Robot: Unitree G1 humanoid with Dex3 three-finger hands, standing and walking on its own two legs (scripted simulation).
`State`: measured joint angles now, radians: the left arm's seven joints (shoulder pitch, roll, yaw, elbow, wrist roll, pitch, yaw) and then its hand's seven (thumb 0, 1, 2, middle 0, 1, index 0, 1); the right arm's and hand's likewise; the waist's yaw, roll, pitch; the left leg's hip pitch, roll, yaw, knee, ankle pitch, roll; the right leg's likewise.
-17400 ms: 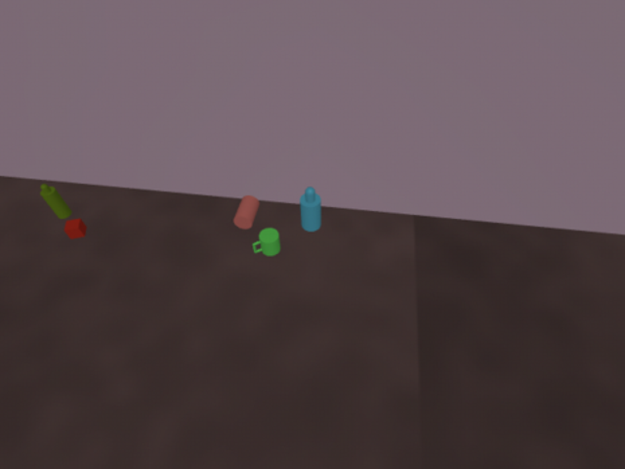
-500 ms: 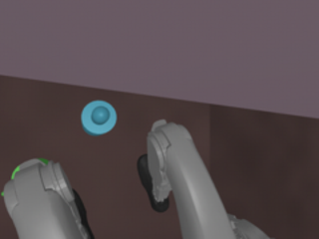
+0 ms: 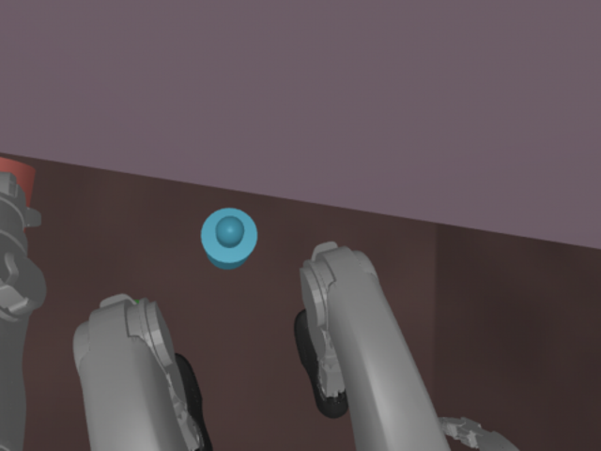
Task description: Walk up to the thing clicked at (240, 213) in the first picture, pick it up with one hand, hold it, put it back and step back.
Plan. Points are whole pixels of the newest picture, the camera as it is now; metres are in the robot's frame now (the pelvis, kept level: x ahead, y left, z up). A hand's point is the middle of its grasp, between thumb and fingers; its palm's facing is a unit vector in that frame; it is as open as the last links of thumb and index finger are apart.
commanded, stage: lift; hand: left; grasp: from above
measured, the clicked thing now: out of the picture +0.46 +0.33 -0.16
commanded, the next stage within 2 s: hold in 1.34 s
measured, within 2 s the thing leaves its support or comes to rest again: neither
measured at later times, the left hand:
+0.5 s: hand out of the picture +0.37 +0.30 +0.04, palm faces -0.05 -0.48 -0.88, open 10.8 cm
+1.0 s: hand out of the picture +0.36 +0.26 +0.23, palm faces -0.11 -0.46 -0.88, open 10.7 cm
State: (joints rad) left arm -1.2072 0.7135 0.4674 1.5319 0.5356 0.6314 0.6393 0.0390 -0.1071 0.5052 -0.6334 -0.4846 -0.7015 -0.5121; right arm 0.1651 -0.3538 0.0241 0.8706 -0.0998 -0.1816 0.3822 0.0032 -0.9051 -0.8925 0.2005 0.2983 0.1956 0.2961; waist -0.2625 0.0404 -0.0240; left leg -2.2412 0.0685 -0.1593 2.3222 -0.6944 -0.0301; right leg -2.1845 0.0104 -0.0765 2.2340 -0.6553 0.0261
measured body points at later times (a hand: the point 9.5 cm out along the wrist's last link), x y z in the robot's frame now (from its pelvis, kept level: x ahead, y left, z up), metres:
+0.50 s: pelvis +0.01 -0.02 +0.15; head +0.17 +0.01 +0.56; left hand +0.37 +0.32 +0.09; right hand +0.12 -0.29 +0.02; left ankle +0.07 +0.14 -0.32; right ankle +0.10 -0.12 -0.32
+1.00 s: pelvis +0.05 -0.02 +0.30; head +0.15 -0.02 +0.74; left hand +0.37 +0.28 +0.28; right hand +0.16 -0.28 +0.17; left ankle +0.07 +0.14 -0.32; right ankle +0.10 -0.12 -0.32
